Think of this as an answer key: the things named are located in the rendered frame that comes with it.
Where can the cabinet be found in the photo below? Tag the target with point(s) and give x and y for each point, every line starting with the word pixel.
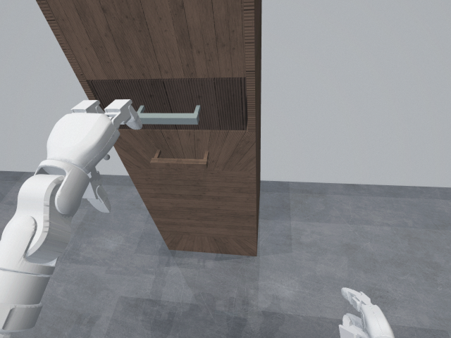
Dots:
pixel 213 210

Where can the left robot hand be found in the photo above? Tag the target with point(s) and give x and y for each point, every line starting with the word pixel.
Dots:
pixel 86 135

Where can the right robot hand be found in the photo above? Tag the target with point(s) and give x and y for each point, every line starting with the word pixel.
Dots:
pixel 372 323

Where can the left robot forearm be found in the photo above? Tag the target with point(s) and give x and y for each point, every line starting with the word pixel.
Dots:
pixel 34 238

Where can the drawer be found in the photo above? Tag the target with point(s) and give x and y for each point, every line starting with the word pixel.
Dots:
pixel 223 100

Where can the handle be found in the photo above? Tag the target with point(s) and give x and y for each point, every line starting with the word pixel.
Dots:
pixel 169 118
pixel 179 163

